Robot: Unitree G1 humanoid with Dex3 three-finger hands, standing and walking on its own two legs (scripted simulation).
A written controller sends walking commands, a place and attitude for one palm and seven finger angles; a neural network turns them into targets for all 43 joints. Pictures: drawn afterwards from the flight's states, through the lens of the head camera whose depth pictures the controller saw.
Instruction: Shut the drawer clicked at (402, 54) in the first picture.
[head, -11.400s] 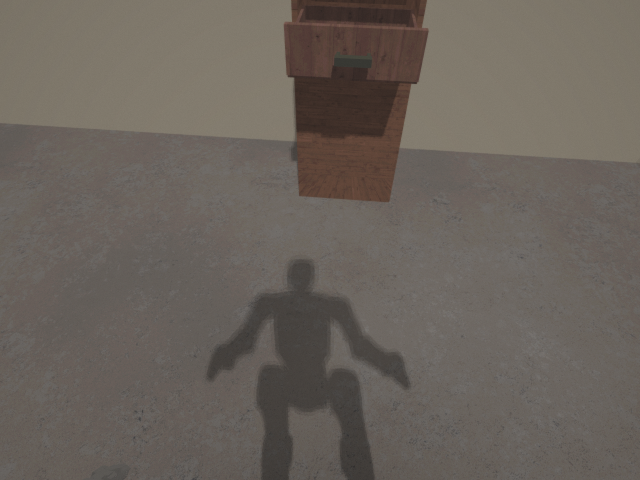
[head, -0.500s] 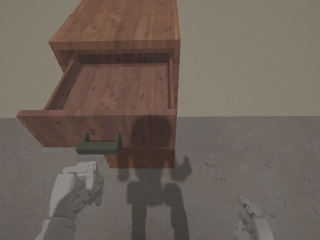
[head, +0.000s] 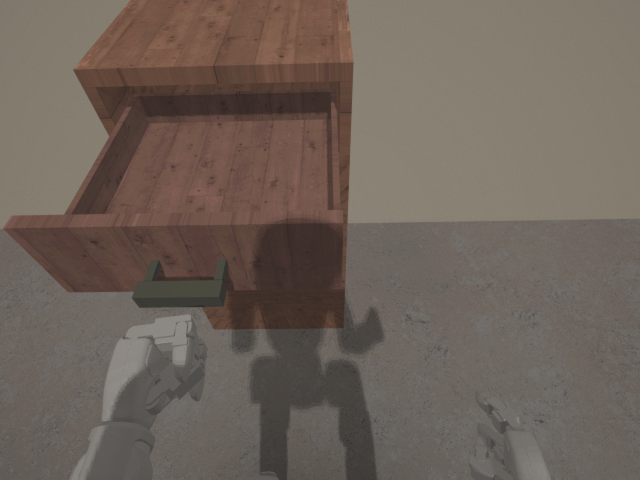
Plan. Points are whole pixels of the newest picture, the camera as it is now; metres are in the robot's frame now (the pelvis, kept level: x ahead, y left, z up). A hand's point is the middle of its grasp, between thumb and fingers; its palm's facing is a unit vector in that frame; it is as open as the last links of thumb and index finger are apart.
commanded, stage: bring the fist close to the handle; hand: left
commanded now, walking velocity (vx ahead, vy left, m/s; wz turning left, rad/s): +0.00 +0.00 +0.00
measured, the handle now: (184, 280) +0.34 +0.18 +0.08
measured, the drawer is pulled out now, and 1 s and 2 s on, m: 0.30 0.27 0.14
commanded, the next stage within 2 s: push the drawer shut in 0.14 s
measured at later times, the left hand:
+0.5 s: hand (207, 342) +0.26 +0.14 +0.08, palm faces +0.03 -1.00 -0.06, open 3.3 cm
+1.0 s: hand (207, 316) +0.29 +0.15 +0.07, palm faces +0.01 -1.00 -0.06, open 2.7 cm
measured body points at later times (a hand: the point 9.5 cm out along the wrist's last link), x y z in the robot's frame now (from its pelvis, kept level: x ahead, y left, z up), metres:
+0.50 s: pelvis +0.00 -0.01 +0.00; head +0.04 -0.03 +0.45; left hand +0.25 +0.19 +0.08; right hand +0.16 -0.24 -0.09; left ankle +0.02 +0.13 -0.69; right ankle -0.03 -0.09 -0.69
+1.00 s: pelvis -0.03 +0.00 +0.00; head +0.02 -0.02 +0.45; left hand +0.28 +0.20 +0.08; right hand +0.14 -0.24 -0.10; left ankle +0.02 +0.13 -0.69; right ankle -0.03 -0.09 -0.69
